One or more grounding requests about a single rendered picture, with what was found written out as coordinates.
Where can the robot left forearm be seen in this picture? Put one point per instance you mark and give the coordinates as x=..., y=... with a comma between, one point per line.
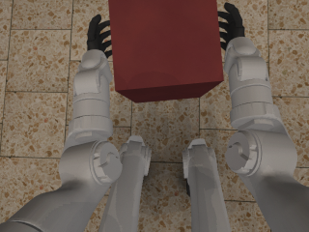
x=90, y=101

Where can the robot right forearm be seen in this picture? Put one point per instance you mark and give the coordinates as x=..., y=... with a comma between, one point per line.
x=250, y=90

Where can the right robot foot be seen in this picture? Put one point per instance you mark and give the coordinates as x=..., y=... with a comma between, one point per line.
x=187, y=188

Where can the right robot thigh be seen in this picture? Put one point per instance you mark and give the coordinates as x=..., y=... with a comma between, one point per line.
x=208, y=209

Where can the robot right upper arm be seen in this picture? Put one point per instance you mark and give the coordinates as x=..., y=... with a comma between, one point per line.
x=266, y=161

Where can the robot left upper arm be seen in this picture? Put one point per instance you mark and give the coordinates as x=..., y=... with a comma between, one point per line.
x=87, y=171

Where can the carton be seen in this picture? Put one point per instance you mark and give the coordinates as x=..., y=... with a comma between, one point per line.
x=164, y=50

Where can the robot right hand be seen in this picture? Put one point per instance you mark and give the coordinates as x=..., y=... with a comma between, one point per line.
x=234, y=27

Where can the robot left hand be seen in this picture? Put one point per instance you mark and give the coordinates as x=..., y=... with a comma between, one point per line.
x=95, y=38

